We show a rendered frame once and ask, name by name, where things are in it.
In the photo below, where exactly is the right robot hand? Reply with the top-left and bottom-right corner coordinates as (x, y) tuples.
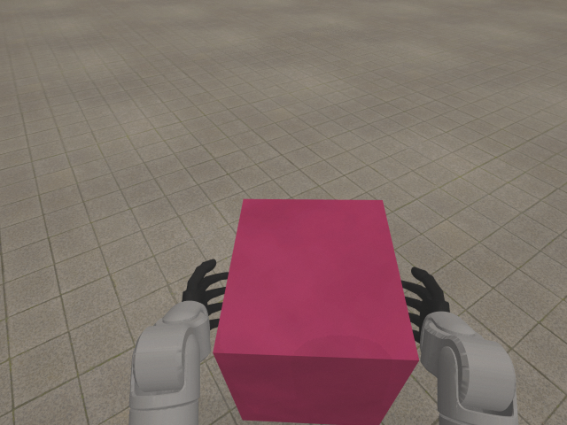
(401, 267), (450, 343)

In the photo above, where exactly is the left robot hand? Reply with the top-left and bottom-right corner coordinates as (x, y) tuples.
(182, 259), (229, 330)

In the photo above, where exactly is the right robot forearm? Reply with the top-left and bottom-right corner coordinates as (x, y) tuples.
(420, 312), (518, 425)

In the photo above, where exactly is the left robot forearm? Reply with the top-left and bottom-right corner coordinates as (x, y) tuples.
(128, 301), (211, 425)

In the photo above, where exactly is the carton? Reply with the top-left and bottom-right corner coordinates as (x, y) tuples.
(213, 199), (419, 425)

